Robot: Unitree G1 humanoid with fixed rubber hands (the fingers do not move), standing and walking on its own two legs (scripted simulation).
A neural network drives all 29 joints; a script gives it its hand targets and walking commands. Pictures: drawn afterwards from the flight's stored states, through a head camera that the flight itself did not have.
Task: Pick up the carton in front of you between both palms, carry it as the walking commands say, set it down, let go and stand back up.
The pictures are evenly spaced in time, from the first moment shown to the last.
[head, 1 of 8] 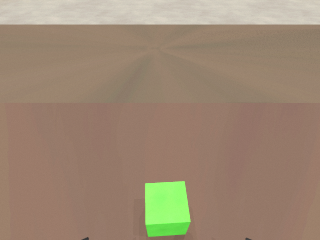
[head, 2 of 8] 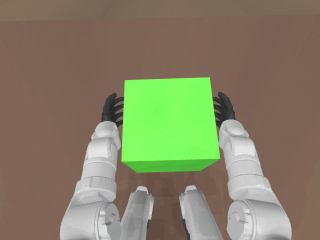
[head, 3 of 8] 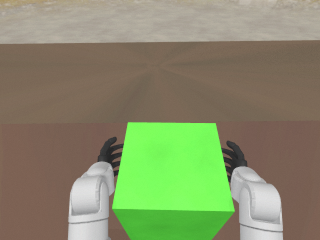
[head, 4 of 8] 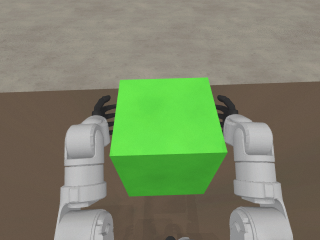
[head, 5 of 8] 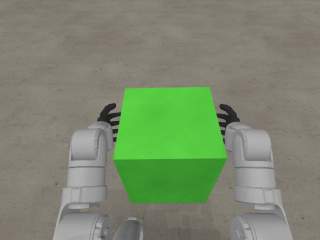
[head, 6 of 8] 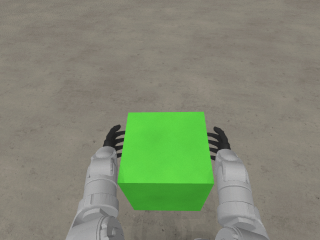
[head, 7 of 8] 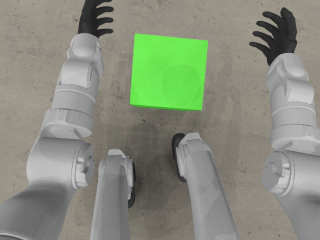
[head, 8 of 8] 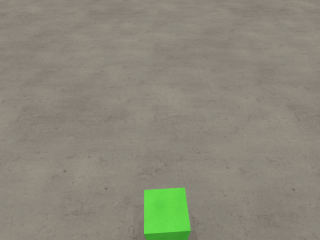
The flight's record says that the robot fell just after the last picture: no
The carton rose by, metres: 0.69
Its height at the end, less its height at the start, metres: -0.48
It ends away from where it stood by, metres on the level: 5.58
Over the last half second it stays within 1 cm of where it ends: yes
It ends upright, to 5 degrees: yes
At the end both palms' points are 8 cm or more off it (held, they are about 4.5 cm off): yes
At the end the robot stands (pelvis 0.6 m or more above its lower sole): yes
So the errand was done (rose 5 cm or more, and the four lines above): yes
